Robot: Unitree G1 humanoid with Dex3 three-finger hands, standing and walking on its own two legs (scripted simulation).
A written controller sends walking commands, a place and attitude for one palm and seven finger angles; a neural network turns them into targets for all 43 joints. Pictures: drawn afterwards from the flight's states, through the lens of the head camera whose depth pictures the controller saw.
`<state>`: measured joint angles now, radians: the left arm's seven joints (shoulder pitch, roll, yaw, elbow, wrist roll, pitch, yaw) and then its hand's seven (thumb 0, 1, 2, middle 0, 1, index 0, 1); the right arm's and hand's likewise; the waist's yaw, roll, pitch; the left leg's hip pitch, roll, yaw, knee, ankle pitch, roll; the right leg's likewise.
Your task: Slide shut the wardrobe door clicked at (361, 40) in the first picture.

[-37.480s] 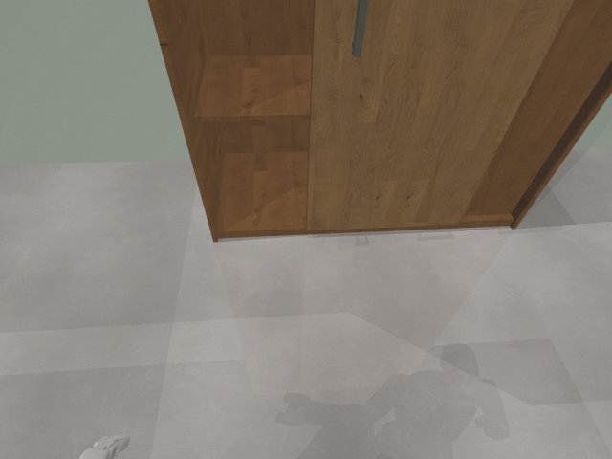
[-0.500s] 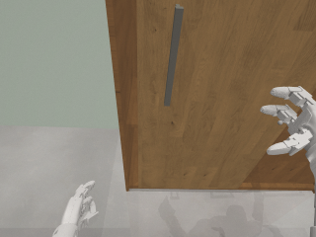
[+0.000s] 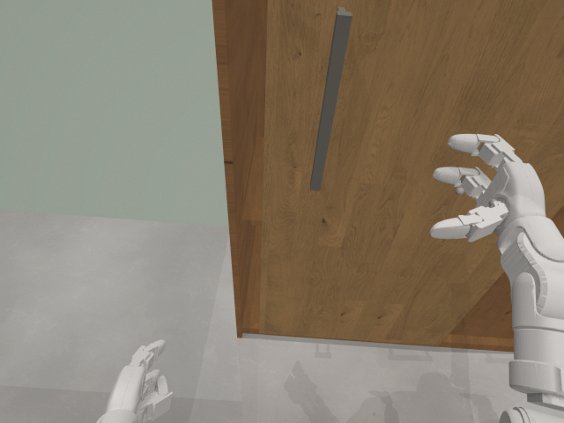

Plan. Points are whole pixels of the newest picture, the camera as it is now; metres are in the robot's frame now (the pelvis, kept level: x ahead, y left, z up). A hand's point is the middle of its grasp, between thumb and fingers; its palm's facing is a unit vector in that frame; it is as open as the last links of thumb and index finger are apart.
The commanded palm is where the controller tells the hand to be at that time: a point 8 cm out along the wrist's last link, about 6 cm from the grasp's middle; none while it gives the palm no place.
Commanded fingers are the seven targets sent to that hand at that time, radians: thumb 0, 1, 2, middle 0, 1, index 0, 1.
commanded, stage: move the hooked fingers beside the handle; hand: right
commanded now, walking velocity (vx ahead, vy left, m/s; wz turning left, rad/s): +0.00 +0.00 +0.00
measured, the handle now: (326, 111) +0.56 -0.05 +0.19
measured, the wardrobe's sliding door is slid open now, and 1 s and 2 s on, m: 0.06 0.06 0.06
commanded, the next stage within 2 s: feel for the door with the fingertips in 1.68 s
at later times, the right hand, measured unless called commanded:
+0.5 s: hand (410, 155) +0.44 -0.17 +0.20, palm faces +0.04 +1.00 +0.00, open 14.0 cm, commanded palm +0.43 -0.21 +0.20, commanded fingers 0.00 0.50 -0.30 0.30 1.20 0.30 1.20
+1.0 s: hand (367, 125) +0.51 -0.12 +0.20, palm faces +0.02 +1.00 +0.02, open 14.0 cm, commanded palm +0.49 -0.16 +0.19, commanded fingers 0.00 0.50 -0.30 0.30 1.20 0.30 1.20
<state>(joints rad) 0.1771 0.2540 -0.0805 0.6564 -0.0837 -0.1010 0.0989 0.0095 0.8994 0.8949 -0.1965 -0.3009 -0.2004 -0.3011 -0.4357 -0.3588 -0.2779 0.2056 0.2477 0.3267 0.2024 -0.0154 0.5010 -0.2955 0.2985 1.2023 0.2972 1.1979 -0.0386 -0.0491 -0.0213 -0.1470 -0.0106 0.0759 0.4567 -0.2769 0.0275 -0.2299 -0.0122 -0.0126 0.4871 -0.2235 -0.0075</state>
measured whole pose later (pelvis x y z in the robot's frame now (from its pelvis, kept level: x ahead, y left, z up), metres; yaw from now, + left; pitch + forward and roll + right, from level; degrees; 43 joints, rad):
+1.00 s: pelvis +0.01 -0.01 +0.00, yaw +3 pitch +7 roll +1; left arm 0.40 0.25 -0.01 0.72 -0.03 -0.09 0.03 0.01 0.90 0.89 -0.20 -0.30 -0.20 -0.30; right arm -1.03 -0.32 -0.29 1.01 0.10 0.00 0.02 -0.02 0.50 -0.30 0.30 1.20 0.30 1.20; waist 0.09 -0.04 -0.05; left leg -0.32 -0.02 0.04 0.48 -0.28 0.02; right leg -0.40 -0.03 -0.05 0.53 -0.25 -0.01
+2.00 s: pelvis +0.01 +0.00 +0.00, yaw +2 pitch +7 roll +1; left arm 0.39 0.25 -0.01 0.71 -0.03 -0.08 0.01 0.00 0.90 0.89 -0.20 -0.30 -0.20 -0.30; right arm -1.00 -0.28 -0.24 0.97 0.12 -0.02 0.01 -0.02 0.50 -0.30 0.30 1.20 0.29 1.20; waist 0.07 -0.04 -0.06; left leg -0.34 -0.03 0.05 0.50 -0.28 0.03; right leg -0.42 -0.03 -0.03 0.55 -0.25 -0.01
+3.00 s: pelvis +0.01 +0.00 -0.01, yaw +2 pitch +8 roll +1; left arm 0.35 0.25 -0.01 0.71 -0.01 -0.09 -0.01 0.00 0.90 0.89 -0.20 -0.30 -0.20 -0.30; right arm -1.07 -0.21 -0.23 1.03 0.09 -0.03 -0.08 -0.02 0.50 -0.30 0.30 1.20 0.30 1.20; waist 0.09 -0.04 -0.06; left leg -0.37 -0.03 0.05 0.52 -0.29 0.03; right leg -0.44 -0.03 -0.04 0.56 -0.25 -0.01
